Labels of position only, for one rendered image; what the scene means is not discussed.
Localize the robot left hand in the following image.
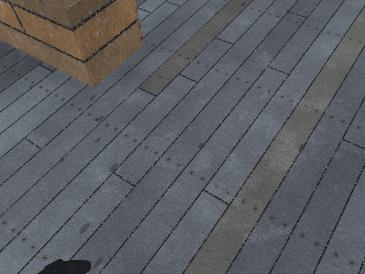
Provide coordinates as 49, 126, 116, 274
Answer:
37, 259, 91, 274

